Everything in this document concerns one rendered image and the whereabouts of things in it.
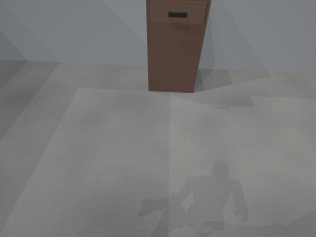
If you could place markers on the handle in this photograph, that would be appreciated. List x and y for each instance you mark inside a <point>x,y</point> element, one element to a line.
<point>177,14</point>

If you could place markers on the cabinet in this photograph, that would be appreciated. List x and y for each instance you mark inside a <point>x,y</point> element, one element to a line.
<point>173,52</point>

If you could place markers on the drawer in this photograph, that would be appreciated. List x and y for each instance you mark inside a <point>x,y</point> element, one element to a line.
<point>159,11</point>

